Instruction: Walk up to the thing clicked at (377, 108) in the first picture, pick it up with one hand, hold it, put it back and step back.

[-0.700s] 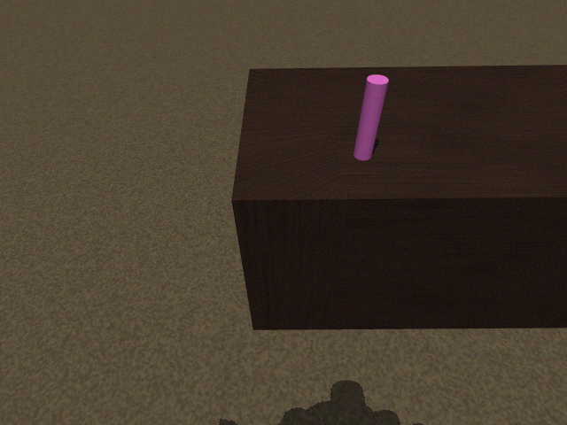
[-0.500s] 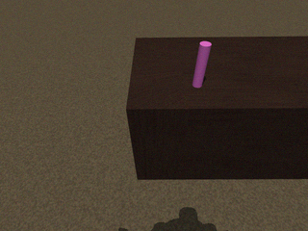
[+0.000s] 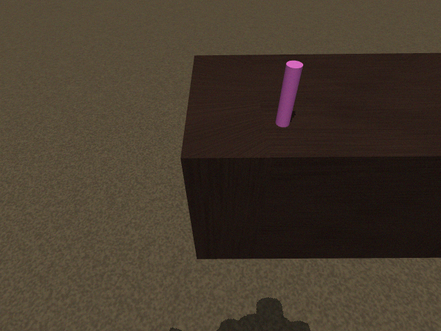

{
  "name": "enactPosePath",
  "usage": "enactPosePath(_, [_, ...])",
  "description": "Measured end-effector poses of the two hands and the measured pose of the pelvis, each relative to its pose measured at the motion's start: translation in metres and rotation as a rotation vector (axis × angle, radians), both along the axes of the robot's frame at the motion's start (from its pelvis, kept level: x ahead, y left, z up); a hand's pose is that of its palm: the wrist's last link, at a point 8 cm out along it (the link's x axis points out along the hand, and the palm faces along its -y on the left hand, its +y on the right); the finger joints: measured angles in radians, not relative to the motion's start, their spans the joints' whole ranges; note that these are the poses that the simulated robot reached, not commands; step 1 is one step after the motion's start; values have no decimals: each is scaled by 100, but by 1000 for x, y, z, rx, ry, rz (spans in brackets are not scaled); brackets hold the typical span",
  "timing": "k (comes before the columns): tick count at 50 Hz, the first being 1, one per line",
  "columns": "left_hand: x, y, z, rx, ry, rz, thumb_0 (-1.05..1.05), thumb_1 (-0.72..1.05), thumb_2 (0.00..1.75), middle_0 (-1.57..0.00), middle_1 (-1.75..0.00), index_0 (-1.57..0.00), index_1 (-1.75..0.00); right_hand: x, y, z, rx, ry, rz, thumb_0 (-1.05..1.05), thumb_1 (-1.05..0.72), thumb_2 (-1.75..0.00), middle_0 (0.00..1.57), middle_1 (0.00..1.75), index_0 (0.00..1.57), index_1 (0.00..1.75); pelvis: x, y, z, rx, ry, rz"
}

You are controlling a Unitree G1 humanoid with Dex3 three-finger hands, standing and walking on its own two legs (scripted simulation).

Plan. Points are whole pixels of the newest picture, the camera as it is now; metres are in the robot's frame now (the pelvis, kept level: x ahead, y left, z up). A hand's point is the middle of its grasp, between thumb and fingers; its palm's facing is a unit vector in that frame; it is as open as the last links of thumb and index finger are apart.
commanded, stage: stand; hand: right
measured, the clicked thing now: (287, 96) +0.77 -0.17 +0.02
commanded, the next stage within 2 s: walk up in 0.42 s
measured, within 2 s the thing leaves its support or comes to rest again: neither
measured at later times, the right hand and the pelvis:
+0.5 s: hand out of the picture +0.08 -0.25 -0.16, palm faces -0.02 +0.95 -0.33, open 7.4 cm; pelvis +0.01 +0.00 +0.00, yaw +0 degrees
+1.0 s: hand (346, 294) +0.26 -0.25 -0.16, palm faces -0.15 +0.93 -0.34, open 7.4 cm; pelvis +0.13 +0.00 -0.03, yaw +4 degrees
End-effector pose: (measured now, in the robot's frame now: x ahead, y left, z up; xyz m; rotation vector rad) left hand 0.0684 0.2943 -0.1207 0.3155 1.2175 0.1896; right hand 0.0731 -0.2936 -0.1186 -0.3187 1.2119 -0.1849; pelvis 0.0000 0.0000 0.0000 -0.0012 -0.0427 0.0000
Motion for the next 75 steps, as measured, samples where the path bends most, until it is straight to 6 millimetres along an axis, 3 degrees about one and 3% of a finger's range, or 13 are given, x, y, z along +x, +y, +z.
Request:
enactPosePath(23, [-4, 3, 1, -3, -1, 7, 1, 90, 90, -20, -30, -21, -30, -3, -2, -1, 9, 2, -3, 1, -90, -89, 20, 30, 21, 30, 2, 0, -1, 0, 0, 5])
enactPosePath(32, [6, 6, 5, 53, -18, 21, 1, 90, 90, -20, -30, -21, -30, -5, -36, -13, 15, 27, -24, 1, -90, -89, 20, 30, 21, 30, 28, -21, -14, 10, -7, 6])
enactPosePath(36, [0, 1, 14, 74, -19, 53, 1, 90, 90, -20, -30, -21, -30, 17, -45, -13, 6, 58, -4, 1, -90, -89, 20, 30, 21, 30, 48, -27, -11, 2, -5, 15])
enactPosePath(43, [1, 1, 20, 79, 42, 94, 1, 90, 90, -20, -30, -21, -30, 89, -39, -5, 16, -1, 75, 1, -90, -89, 20, 30, 20, 30, 83, -23, -7, -10, -13, 41])
enactPosePath(51, [46, 23, -15, 41, 38, 101, 1, 90, 90, -20, -30, -21, -30, 195, -2, -4, 3, -122, 168, 1, -90, -89, 20, 30, 20, 30, 138, 0, -30, -17, -21, 65])
enactPosePath(54, [74, 28, -24, 26, 31, 88, 1, 90, 90, -20, -30, -21, -30, 220, 10, 1, 0, -202, 160, 1, -90, -89, 20, 30, 21, 30, 154, 10, -33, -10, -31, 62])
enactPosePath(59, [124, 31, -11, 8, -28, 32, 1, 90, 90, -20, -30, -21, -30, 235, 18, 15, 5, -224, 129, 0, -90, -89, 20, 30, 21, 30, 182, 15, -21, 5, -31, 42])
enactPosePath(63, [151, 35, 0, 35, -32, 6, 1, 90, 90, -20, -30, -21, -30, 239, 14, 14, 3, -206, 119, 0, -90, -89, 20, 30, 21, 30, 203, 15, -17, 9, -24, 31])
enactPosePath(70, [183, 35, 4, 131, -37, 22, 1, 90, 90, -20, -30, -21, -30, 248, -4, -21, 19, -114, 67, 1, -90, -89, 20, 30, 21, 30, 233, 2, -32, 4, -18, 33])
enactPosePath(75, [207, 26, 8, 130, -56, 19, 1, 90, 90, -20, -30, -21, -30, 258, 0, -35, 38, -44, 58, 1, -90, -89, 20, 30, 20, 30, 241, 3, -30, 4, -1, 38])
